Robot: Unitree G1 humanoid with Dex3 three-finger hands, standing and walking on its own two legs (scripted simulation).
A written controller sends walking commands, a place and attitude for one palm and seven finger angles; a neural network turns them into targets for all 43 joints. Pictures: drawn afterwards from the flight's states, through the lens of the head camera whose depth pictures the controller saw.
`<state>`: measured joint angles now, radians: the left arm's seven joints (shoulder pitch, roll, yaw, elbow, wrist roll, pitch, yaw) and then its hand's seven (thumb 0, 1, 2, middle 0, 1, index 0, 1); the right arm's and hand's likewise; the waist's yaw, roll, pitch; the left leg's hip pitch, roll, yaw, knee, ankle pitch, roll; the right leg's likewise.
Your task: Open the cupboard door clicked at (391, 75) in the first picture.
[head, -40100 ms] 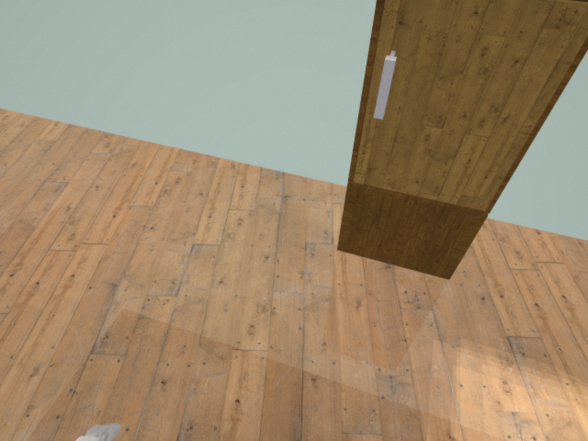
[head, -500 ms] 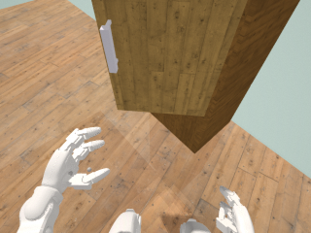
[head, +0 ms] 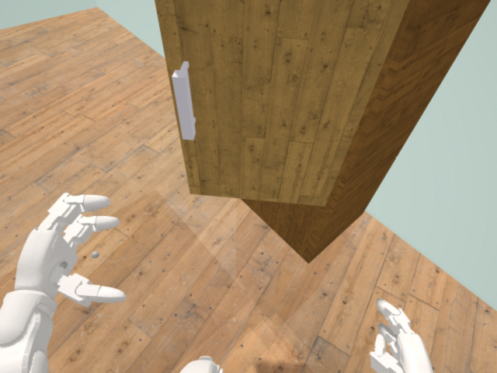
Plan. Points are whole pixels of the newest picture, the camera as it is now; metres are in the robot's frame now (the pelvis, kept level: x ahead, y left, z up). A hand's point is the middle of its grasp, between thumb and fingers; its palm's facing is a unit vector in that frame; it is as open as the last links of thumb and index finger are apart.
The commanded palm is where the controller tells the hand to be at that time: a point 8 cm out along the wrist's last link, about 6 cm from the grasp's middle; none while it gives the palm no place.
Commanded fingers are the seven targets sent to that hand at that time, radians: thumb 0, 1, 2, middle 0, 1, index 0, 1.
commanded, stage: raise the hand with hooked fingers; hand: left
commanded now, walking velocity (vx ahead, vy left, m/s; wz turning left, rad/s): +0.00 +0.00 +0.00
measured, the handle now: (187, 101) +0.63 +0.18 +0.07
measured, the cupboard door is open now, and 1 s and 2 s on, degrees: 44 44 44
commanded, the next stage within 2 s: move the hooked fingers beside the handle in 0.84 s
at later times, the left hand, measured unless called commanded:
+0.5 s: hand (87, 218) +0.31 +0.26 +0.10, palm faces -0.04 -1.00 -0.03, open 14.0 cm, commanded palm +0.28 +0.31 +0.10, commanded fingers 0.00 -0.50 0.30 -0.30 -1.20 -0.30 -1.20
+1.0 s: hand (88, 222) +0.30 +0.26 +0.10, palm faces +0.00 -1.00 -0.02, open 14.0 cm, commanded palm +0.28 +0.30 +0.10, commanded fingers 0.00 -0.50 0.30 -0.30 -1.20 -0.30 -1.20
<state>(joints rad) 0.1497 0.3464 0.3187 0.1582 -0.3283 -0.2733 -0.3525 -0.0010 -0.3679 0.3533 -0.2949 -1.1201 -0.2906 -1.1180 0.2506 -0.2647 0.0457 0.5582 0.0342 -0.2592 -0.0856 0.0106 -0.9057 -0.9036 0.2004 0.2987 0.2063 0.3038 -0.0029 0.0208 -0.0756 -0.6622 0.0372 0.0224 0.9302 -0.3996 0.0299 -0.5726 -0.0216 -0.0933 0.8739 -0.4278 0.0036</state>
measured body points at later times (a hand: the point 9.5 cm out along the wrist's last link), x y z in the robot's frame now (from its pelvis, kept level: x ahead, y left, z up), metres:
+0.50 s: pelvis +0.01 -0.01 +0.01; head +0.05 -0.01 +0.46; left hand +0.30 +0.32 +0.10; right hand +0.16 -0.26 -0.07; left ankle +0.04 +0.10 -0.69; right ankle +0.01 -0.13 -0.69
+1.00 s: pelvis +0.00 -0.01 +0.01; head +0.04 -0.02 +0.46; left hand +0.29 +0.31 +0.10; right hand +0.16 -0.26 -0.07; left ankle +0.04 +0.10 -0.69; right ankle +0.01 -0.13 -0.69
